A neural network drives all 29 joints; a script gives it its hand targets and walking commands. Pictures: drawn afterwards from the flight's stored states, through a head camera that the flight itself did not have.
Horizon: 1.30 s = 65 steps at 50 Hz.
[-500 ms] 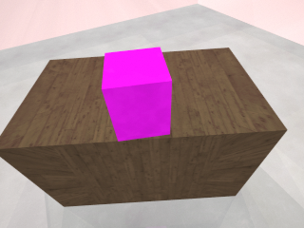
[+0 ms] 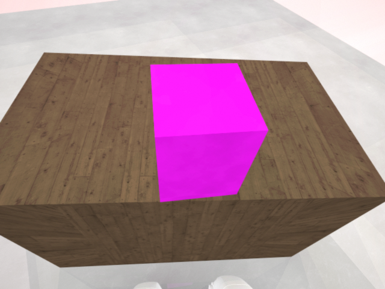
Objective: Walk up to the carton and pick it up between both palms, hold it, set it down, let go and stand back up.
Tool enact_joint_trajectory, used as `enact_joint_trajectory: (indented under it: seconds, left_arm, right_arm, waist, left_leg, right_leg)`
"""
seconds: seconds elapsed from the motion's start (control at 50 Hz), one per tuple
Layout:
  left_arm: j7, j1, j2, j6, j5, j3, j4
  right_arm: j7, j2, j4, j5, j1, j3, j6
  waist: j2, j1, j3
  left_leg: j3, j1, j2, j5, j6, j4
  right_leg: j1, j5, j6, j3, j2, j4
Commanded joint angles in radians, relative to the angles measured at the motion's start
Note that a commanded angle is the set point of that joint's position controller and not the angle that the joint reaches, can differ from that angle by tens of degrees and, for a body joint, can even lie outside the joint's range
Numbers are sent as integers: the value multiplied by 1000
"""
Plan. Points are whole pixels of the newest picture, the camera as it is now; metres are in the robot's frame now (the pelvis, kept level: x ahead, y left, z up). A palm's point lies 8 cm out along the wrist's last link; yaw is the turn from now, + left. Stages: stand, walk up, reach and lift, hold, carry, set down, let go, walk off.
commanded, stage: walk up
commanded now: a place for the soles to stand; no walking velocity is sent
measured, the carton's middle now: (197, 135) +0.44 +0.00 +0.05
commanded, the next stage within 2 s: reach and lift in 1.92 s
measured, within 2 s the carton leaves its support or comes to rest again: neither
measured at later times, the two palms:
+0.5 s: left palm out of the picture +0.10 +0.30 -0.09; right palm out of the picture +0.10 -0.33 -0.12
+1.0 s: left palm out of the picture +0.10 +0.30 -0.10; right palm out of the picture +0.09 -0.33 -0.10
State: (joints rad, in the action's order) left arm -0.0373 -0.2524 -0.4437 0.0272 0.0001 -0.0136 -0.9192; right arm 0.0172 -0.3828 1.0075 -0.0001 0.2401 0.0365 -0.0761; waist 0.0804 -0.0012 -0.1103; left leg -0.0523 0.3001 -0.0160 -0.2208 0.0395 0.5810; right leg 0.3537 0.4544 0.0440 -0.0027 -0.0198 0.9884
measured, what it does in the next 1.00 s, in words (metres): steps on the spot: right foot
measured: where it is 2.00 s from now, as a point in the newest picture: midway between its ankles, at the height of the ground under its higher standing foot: outside the picture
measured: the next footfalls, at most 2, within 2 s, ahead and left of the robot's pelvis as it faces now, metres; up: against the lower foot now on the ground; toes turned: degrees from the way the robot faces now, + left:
right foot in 0.22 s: +0.11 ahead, -0.13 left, +0.00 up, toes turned +0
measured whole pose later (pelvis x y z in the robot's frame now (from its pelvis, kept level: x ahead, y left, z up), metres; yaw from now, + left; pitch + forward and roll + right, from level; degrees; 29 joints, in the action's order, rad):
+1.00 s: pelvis +0.01 -0.02 +0.01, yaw +0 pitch -2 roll +1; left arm -0.02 -0.10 -0.44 0.00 0.00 -0.01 -1.01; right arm 0.00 -0.38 1.01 0.00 0.13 0.04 -0.04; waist 0.02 0.00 -0.10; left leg 0.02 0.27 -0.01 -0.25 -0.01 0.54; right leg 0.32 0.20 0.02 0.02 0.00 0.55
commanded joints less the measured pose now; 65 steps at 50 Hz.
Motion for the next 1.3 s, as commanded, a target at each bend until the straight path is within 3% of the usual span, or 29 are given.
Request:
enact_joint_trajectory:
  seconds: [0.0, 0.02, 0.06, 0.14, 0.16, 0.18, 0.2, 0.22, 0.24, 0.26, 0.28, 0.32, 0.4, 0.44, 0.58, 0.62, 0.64, 0.68, 0.7, 0.74, 0.82, 0.94, 1.02, 1.08, 1.1, 1.14, 1.18, 1.26, 1.28]
  left_arm:
    - [23, -76, -156, -23, 14, -64, 28]
    - [26, -32, -148, -30, 14, -62, 27]
    - [35, -35, -144, -32, 1, -54, 24]
    - [35, -53, -126, -32, 2, -54, -1]
    - [39, -72, -112, -25, 9, -48, -19]
    - [42, -66, -138, -23, 13, -60, -23]
    - [45, -68, -153, -13, 13, -67, -19]
    - [47, -41, -200, -1, 25, -74, -18]
    - [48, 34, -232, 6, 16, -72, 6]
    - [45, 82, -252, 2, 14, -74, 12]
    - [42, 85, -244, 1, 14, -66, 10]
    - [43, 151, -217, -7, 11, -52, 31]
    - [38, 138, -173, -13, 0, -49, 18]
    - [33, 156, -172, -21, 10, -45, 7]
    - [24, 206, -167, -35, 19, -54, -5]
    - [18, 212, -165, -33, 13, -50, -12]
    - [19, 209, -149, -32, 14, -53, -8]
    - [17, 218, -166, -29, 21, -54, -10]
    - [16, 207, -149, -25, 14, -50, -14]
    - [14, 199, -157, -25, 22, -53, -17]
    - [15, 211, -148, -24, 12, -52, -33]
    - [16, 222, -141, -14, 15, -40, -52]
    - [19, 218, -151, -15, 13, -44, -54]
    - [20, 221, -141, -21, 11, -40, -48]
    - [22, 216, -154, -20, 8, -44, -38]
    - [16, 230, -143, -22, 8, -41, -37]
    - [12, 230, -150, -18, 25, -48, -40]
    - [11, 197, -135, -11, 35, -49, -62]
    - [10, 177, -134, -11, 33, -48, -67]
  right_arm:
    - [-29, -250, -90, 1, 32, 76, -18]
    - [-33, -247, -89, 2, 43, 67, -22]
    - [-37, -263, -77, 7, 22, 59, -20]
    - [-38, -248, -98, 4, -102, 53, 3]
    - [-37, -250, -109, 8, -120, 54, 6]
    - [-38, -234, -125, 3, -142, 44, 14]
    - [-38, -196, -116, 19, -134, 27, 18]
    - [-36, -167, -109, 27, -126, 21, 20]
    - [-36, -150, -100, 24, -92, 15, 31]
    - [-47, -199, -64, 21, -79, 38, 44]
    - [-46, -179, -55, 25, -57, 37, 42]
    - [-40, -186, -28, 15, -49, 35, 44]
    - [-39, -220, -21, 8, -90, 37, 34]
    - [-45, -210, -18, 11, -96, 29, 30]
    - [-33, -228, -19, -8, -143, 33, 25]
    - [-30, -222, -20, -8, -151, 30, 20]
    - [-32, -225, -19, -11, -184, 26, 19]
    - [-29, -235, -14, -9, -155, 31, 22]
    - [-28, -226, -19, -11, -153, 28, 20]
    - [-26, -228, -19, -12, -159, 32, 16]
    - [-23, -240, -13, -13, -174, 29, 15]
    - [-28, -221, -36, -2, -158, 30, 11]
    - [-27, -211, -14, 1, -149, 26, 16]
    - [-26, -231, -31, -3, -165, 35, 16]
    - [-28, -227, -34, -7, -166, 33, 16]
    - [-30, -212, -35, -4, -151, 30, 16]
    - [-29, -218, -27, -10, -124, 31, 11]
    - [-24, -237, -28, -24, -139, 35, 10]
    - [-24, -228, -32, -19, -160, 34, 12]
  waist:
    - [-221, -13, 74]
    - [-202, -28, 87]
    - [-234, -9, 137]
    - [-348, 18, 113]
    - [-328, 26, 176]
    - [-223, 48, 145]
    - [-218, 66, 148]
    - [-68, 32, 132]
    - [-52, -3, 93]
    - [-47, -3, 82]
    - [-3, -17, 96]
    - [62, -25, 83]
    - [25, -11, 172]
    - [119, -4, 183]
    - [-44, 22, 85]
    - [-27, 13, 93]
    - [-89, 32, 59]
    - [-32, 17, 82]
    - [-106, 19, 100]
    - [-58, 11, 116]
    - [-127, 24, 122]
    - [-70, 15, 157]
    - [-48, 12, 189]
    - [-108, 14, 203]
    - [-54, 19, 227]
    - [-71, 6, 226]
    - [-67, 11, 241]
    - [-128, 17, 141]
    - [-68, 27, 162]
  left_leg:
    - [331, -182, 289, 153, 169, -260]
    - [357, -201, 290, 247, 129, -231]
    - [285, -202, 291, 423, 140, -164]
    - [221, -28, 273, 381, 141, -142]
    - [213, -11, 264, 393, 134, -92]
    - [206, 35, 230, 378, 99, -34]
    - [178, 51, 204, 333, 48, 25]
    - [96, 54, 106, 195, -6, 104]
    - [48, 51, 12, -29, -44, 137]
    - [68, -20, -14, -300, -32, 196]
    - [103, -55, -5, -319, -26, 200]
    - [81, -49, -1, -243, -15, 129]
    - [132, -145, 61, 117, -6, -21]
    - [184, -127, 79, 60, 8, -21]
    - [277, 41, 136, -178, 38, -205]
    - [274, 14, 133, -152, 28, -224]
    - [270, 56, 134, -167, 31, -236]
    - [248, 39, 113, -195, 19, -226]
    - [247, 11, 122, -192, 18, -246]
    - [281, 8, 138, -185, 29, -252]
    - [277, 31, 129, -192, 17, -262]
    - [257, -15, 140, 78, 14, -206]
    - [211, -61, 114, 88, -1, -179]
    - [246, -58, 145, 137, 6, -196]
    - [234, -79, 141, 161, 13, -179]
    - [227, -73, 137, 121, 8, -195]
    - [257, -111, 164, -52, 17, -255]
    - [270, -2, 161, -201, 17, -276]
    - [266, -9, 161, -229, 16, -279]
  right_leg:
    - [127, 3, -20, -73, -48, -67]
    - [117, -23, -28, -96, -61, -117]
    - [55, -41, -24, -67, -71, -175]
    - [-93, -86, -2, 9, -39, -278]
    - [-175, -163, -2, 15, -34, -361]
    - [-218, -265, 7, 10, -15, -465]
    - [-269, -411, 18, -60, -63, -565]
    - [-234, -525, 50, -209, -174, -616]
    - [-150, -495, 102, -359, -278, -684]
    - [-67, -453, 177, -395, -323, -667]
    - [-44, -452, 195, -381, -309, -653]
    - [-49, -356, 159, -262, -275, -646]
    - [-92, -415, 70, -159, -178, -550]
    - [-85, -288, 68, -163, -161, -576]
    - [-113, 27, 27, -142, -102, -597]
    - [-134, -11, 20, -132, -91, -599]
    - [-135, -33, 18, -132, -88, -609]
    - [-150, -7, 23, -145, -95, -622]
    - [-144, -22, 22, -155, -98, -633]
    - [-159, -42, 21, -131, -81, -616]
    - [-182, -65, 18, -124, -87, -598]
    - [-191, -270, 25, -111, -96, -577]
    - [-204, -287, 26, -145, -128, -629]
    - [-226, -317, 18, -97, -99, -583]
    - [-216, -315, 20, -104, -109, -579]
    - [-229, -304, 18, -108, -107, -587]
    - [-188, -81, 17, -92, -94, -581]
    - [-186, -42, 17, -105, -73, -589]
    - [-180, -16, 23, -120, -78, -631]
